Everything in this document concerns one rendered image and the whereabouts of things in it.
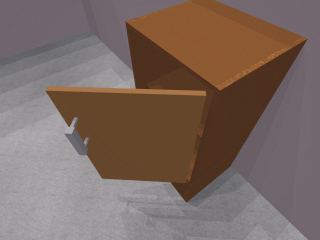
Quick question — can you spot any cupboard door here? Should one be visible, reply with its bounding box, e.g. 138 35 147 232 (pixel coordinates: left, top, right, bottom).
45 86 206 183

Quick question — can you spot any handle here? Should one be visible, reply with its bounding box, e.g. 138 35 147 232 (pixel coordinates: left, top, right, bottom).
64 117 89 156

